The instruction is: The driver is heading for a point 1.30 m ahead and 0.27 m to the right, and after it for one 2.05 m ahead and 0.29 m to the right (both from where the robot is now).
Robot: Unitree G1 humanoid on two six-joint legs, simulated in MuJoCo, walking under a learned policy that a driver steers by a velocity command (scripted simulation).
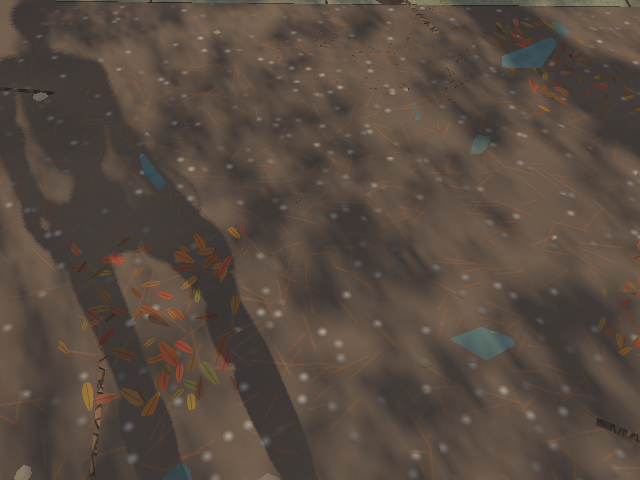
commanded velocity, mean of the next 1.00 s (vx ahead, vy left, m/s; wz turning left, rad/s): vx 0.09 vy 0.00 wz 0.00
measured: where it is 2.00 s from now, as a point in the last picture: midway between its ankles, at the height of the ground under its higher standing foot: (340, 384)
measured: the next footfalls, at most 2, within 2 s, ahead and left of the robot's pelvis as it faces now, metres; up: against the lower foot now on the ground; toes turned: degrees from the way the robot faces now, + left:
right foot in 0.06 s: +0.16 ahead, -0.09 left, +0.00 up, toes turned -2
left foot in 0.36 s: +0.09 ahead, +0.12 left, +0.00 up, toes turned +0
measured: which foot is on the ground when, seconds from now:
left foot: down 0.00-0.06, up 0.08-0.34, down 0.36-1.00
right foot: up 0.00-0.04, down 0.06-1.00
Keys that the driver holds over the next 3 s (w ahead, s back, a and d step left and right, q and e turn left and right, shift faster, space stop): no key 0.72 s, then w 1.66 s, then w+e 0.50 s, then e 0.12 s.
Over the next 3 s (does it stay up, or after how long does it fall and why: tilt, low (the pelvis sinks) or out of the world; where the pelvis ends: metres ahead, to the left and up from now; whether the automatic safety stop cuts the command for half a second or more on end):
stays up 1.19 -0.04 0.00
